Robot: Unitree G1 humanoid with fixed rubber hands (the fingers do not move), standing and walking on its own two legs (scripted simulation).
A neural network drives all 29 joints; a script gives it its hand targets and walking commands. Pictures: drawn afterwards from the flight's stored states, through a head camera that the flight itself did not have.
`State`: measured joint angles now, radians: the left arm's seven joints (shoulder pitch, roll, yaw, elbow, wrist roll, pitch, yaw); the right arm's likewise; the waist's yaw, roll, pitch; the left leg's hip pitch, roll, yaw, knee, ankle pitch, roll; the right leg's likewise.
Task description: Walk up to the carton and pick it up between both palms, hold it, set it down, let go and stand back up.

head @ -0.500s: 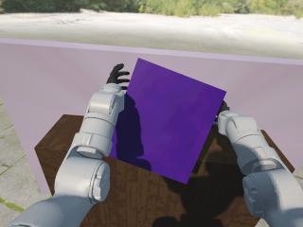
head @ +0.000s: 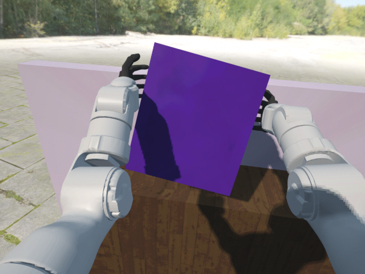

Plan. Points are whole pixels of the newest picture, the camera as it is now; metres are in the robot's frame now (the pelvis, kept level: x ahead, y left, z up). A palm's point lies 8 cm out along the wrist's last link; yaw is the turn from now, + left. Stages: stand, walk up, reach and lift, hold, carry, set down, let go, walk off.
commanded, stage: hold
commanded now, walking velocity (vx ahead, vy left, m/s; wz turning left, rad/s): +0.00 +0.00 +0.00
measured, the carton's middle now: (192, 119) +0.39 +0.01 +0.26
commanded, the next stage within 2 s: none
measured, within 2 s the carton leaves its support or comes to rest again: neither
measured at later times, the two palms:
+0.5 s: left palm (155, 100) +0.36 +0.10 +0.31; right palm (285, 135) +0.36 -0.21 +0.24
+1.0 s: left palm (120, 78) +0.36 +0.17 +0.36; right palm (259, 104) +0.40 -0.14 +0.30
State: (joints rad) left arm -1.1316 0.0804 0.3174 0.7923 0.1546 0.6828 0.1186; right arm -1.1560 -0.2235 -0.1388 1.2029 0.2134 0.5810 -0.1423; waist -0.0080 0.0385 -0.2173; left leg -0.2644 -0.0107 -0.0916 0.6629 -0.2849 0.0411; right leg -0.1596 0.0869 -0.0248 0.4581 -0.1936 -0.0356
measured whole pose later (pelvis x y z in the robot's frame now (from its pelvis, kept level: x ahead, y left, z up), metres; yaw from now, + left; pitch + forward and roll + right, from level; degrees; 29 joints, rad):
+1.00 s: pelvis +0.04 -0.05 +0.02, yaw +5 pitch -2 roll -1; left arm -0.96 0.15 0.33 0.37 0.21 0.93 -0.10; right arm -0.93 -0.11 -0.04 0.63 0.34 0.81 -0.35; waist -0.04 -0.04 -0.29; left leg -0.17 -0.02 -0.13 0.39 -0.19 -0.01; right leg -0.09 0.07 -0.08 0.29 -0.17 -0.06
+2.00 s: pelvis +0.01 -0.04 +0.01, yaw +4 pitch +0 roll -2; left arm -1.10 0.14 0.36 0.37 0.23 0.97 -0.02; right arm -1.10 -0.15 -0.08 0.71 0.36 0.86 -0.35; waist -0.08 -0.04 -0.22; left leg -0.28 -0.01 -0.12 0.45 -0.17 -0.01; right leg -0.18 0.08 -0.08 0.31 -0.13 -0.06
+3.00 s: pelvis +0.05 -0.04 +0.02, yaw +5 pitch -3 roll -2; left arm -1.05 0.16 0.37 0.25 0.25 1.06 -0.04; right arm -1.12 -0.19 0.05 0.68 0.52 0.90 -0.44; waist -0.07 -0.02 -0.22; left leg -0.16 -0.02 -0.14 0.40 -0.19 -0.01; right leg -0.03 0.07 -0.09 0.22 -0.14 -0.06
